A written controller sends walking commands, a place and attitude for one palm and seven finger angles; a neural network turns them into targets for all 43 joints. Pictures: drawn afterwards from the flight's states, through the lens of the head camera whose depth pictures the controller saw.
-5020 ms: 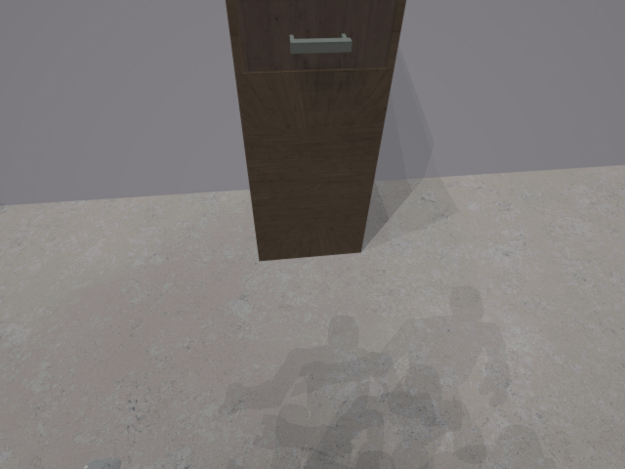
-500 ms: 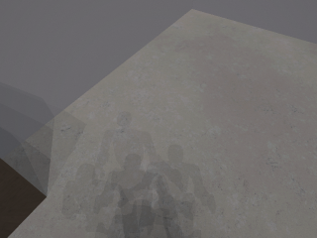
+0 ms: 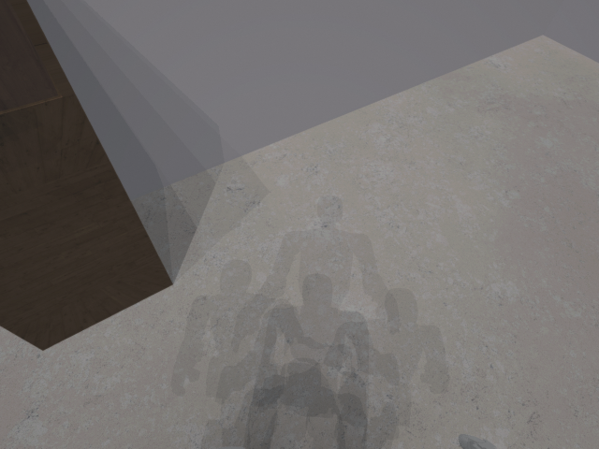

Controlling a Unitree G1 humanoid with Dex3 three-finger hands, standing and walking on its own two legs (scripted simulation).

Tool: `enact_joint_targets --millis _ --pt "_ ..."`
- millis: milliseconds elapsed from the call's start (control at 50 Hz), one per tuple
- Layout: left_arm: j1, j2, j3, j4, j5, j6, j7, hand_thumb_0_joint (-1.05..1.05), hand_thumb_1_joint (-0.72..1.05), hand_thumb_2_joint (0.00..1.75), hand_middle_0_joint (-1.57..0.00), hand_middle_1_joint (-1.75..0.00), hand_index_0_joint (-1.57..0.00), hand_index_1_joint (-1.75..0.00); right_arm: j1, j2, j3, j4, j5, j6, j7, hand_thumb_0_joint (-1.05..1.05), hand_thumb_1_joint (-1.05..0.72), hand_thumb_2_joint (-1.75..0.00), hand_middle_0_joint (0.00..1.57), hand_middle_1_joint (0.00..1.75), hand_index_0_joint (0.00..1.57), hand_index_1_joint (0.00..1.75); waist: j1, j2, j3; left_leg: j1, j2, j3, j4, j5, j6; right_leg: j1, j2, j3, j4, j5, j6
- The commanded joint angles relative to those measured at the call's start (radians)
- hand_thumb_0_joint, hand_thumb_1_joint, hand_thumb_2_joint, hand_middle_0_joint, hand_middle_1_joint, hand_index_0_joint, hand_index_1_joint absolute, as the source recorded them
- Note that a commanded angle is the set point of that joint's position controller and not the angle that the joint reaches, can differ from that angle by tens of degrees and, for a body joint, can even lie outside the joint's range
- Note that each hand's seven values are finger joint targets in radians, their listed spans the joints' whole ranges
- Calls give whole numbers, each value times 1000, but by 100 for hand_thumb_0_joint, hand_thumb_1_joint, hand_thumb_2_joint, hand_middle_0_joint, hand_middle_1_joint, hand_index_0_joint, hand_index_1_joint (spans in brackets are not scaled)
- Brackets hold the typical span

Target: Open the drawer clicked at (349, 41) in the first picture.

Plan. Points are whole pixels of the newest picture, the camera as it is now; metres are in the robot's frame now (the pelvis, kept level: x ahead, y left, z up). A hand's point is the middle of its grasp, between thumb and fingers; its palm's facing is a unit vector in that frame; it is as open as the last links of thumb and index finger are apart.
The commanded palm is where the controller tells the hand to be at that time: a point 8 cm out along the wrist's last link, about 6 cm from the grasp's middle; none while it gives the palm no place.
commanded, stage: turn to face it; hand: left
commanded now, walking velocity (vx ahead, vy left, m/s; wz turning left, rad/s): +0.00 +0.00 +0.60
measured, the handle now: out of the picture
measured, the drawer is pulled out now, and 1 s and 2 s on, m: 0.00 0.00 0.00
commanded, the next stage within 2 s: take the last steps up to it in 0.98 s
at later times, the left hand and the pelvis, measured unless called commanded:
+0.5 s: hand out of the picture +0.10 +0.20 -0.12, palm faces +0.27 -0.92 -0.30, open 7.4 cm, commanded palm none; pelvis +0.01 -0.03 +0.01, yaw +17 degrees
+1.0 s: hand out of the picture -0.12 +0.19 -0.17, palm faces +0.56 -0.78 -0.26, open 7.4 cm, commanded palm none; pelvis -0.01 +0.01 +0.01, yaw +31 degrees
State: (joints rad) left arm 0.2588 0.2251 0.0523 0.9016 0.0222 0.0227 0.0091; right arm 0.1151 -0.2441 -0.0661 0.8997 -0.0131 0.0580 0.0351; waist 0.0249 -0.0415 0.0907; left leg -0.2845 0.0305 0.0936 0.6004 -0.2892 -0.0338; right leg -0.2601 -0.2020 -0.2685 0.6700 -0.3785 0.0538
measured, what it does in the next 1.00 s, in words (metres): steps on the spot, turning left: right foot, then left foot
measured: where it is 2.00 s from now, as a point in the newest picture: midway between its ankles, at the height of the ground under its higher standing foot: outside the picture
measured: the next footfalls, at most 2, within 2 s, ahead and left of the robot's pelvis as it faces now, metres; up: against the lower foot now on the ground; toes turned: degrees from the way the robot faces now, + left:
right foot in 0.44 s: +0.08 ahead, -0.12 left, +0.00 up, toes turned +13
left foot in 0.90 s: -0.04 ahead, +0.10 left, +0.00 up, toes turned +35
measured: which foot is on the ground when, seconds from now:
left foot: down 0.00-0.44, up 0.46-0.88, down 0.90-1.00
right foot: down 0.00-0.00, up 0.02-0.42, down 0.44-0.90, up 0.92-1.00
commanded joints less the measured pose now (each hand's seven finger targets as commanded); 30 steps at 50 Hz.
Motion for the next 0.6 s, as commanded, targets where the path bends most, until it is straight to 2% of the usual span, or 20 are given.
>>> enact_joint_targets --millis 0,20,40,60,80,120,200,260,340,360,380,400,420,440,460,480,500,520,540,580 --pt "-101 123 35 -132 -1 7 13 0 90 90 -20 -30 -20 -30 235 -282 -77 -17 0 -43 -26 0 -90 -90 20 30 20 30 -139 294 -255 354 395 -443 -196 730 257 -354 49 202 461 -293 40" --pt "-131 105 41 -127 -9 6 14 0 90 90 -20 -30 -20 -30 193 -263 -73 -24 -4 -43 -39 0 -90 -90 20 30 20 30 -121 303 -208 299 352 -423 -199 641 256 -385 51 230 505 -234 40" --pt "-142 113 44 -115 -11 4 8 0 90 90 -20 -30 -20 -30 132 -225 -63 -38 -7 -44 -43 0 -90 -90 20 30 20 30 -102 263 -153 220 297 -378 -212 588 233 -372 53 250 512 -159 39" --pt "-123 114 47 -97 -9 3 1 0 90 90 -20 -30 -20 -30 75 -196 -51 -55 -9 -48 -43 0 -90 -90 20 30 20 30 -68 211 -131 168 254 -331 -222 545 202 -337 55 250 507 -92 41" --pt "-86 110 47 -83 -8 4 -1 0 90 90 -20 -30 -20 -30 44 -185 -44 -65 -9 -51 -43 0 -90 -90 20 30 20 30 -45 187 -130 166 220 -296 -225 550 186 -319 65 246 493 -55 45" --pt "-74 108 46 -77 -9 7 -1 0 90 90 -20 -30 -20 -30 51 -181 -43 -63 -7 -54 -44 0 -90 -90 20 30 20 30 -44 193 -146 176 196 -280 -226 568 184 -288 81 248 436 -35 51" --pt "-111 106 42 -94 -10 9 4 0 90 90 -20 -30 -20 -30 87 -185 -47 -52 -8 -49 -42 0 -90 -90 20 30 20 30 -57 169 -143 184 192 -351 -240 500 201 -274 109 258 347 -31 54" --pt "-145 104 38 -116 -12 8 7 0 90 90 -20 -30 -20 -30 101 -192 -52 -50 -11 -43 -41 0 -90 -90 20 30 20 30 -66 185 -134 168 192 -410 -231 468 213 -245 128 265 259 -53 50" --pt "-109 93 33 -123 -20 -1 13 0 90 90 -20 -30 -20 -30 74 -194 -58 -60 -14 -34 -39 0 -90 -90 20 30 20 30 -45 202 -145 92 160 -460 -184 501 199 -87 177 250 52 -39 29" --pt "-88 101 34 -121 -21 -7 14 0 90 90 -20 -30 -20 -30 67 -191 -60 -61 -12 -34 -38 0 -90 -90 20 30 20 30 -32 199 -149 67 147 -466 -157 519 188 -28 188 246 -26 12 26" --pt "-46 108 36 -113 -22 -13 17 0 90 90 -20 -30 -20 -30 55 -185 -59 -65 -7 -33 -37 0 -90 -90 20 30 20 30 -8 182 -163 25 122 -455 -119 480 161 58 182 242 -145 103 23" --pt "-5 139 43 -104 -18 -25 20 0 90 90 -20 -30 -20 -30 60 -157 -57 -69 0 -34 -34 0 -90 -90 20 30 20 30 10 104 -182 -61 74 -422 -43 350 110 191 127 285 -296 199 12" --pt "18 234 61 -107 -1 -36 30 0 90 90 -20 -30 -20 -30 95 -87 -46 -84 10 -37 -28 0 -90 -90 20 30 20 30 12 -163 -206 -260 -61 -252 166 -5 24 347 -141 537 -381 292 -73" --pt "8 277 58 -118 0 -28 26 0 90 90 -20 -30 -20 -30 100 -91 -50 -101 -1 -35 -30 0 -90 -90 20 30 20 30 5 -229 -195 -311 -106 -166 381 -324 -8 256 -313 627 -374 392 -185" --pt "-11 230 60 -118 -7 -30 33 0 90 90 -20 -30 -20 -30 75 -122 -57 -89 -8 -17 -30 0 -90 -90 20 30 20 30 11 -235 -170 -285 -59 -211 522 -309 -1 152 -290 604 -389 371 -202" --pt "-66 203 47 -128 -7 -27 30 0 90 90 -20 -30 -20 -30 70 -111 -60 -71 -9 -9 -24 0 -90 -90 20 30 20 30 -20 -154 -95 -296 -42 -199 613 -235 -7 85 -225 534 -392 298 -192" --pt "-112 165 36 -135 -7 -27 26 0 90 90 -20 -30 -20 -30 78 -103 -57 -51 -12 -3 -15 0 -90 -90 20 30 20 30 -44 -101 -39 -302 -23 -179 658 -151 -16 42 -164 431 -383 279 -167" --pt "-130 142 28 -138 -6 -32 24 0 90 90 -20 -30 -20 -30 95 -95 -52 -39 -13 -1 -9 0 -90 -90 20 30 20 30 -56 -103 -30 -298 -14 -157 669 -97 -25 40 -125 359 -369 317 -153" --pt "-117 136 24 -135 -5 -36 23 0 90 90 -20 -30 -20 -30 109 -88 -48 -32 -12 1 -5 0 -90 -90 20 30 20 30 -57 -120 -43 -298 -11 -141 665 -71 -33 63 -108 307 -360 356 -144" --pt "-78 137 26 -119 -4 -37 26 0 90 90 -20 -30 -20 -30 93 -84 -44 -28 -10 4 -4 0 -90 -90 20 30 20 30 -41 -120 -54 -287 -1 -121 631 -60 -44 92 -109 272 -356 390 -146"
